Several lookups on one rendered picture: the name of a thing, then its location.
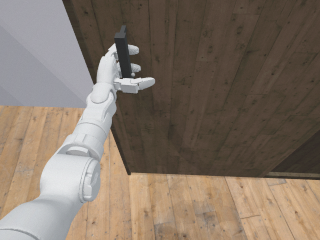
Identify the robot left hand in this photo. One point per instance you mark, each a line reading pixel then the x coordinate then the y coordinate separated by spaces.
pixel 109 71

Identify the left robot upper arm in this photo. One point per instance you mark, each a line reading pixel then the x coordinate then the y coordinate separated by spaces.
pixel 68 182

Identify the wardrobe door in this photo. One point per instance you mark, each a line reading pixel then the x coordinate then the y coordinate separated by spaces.
pixel 305 159
pixel 237 82

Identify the robot left forearm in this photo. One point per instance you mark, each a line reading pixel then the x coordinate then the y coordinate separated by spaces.
pixel 93 127

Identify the handle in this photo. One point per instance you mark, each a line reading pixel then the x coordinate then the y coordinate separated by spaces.
pixel 122 49

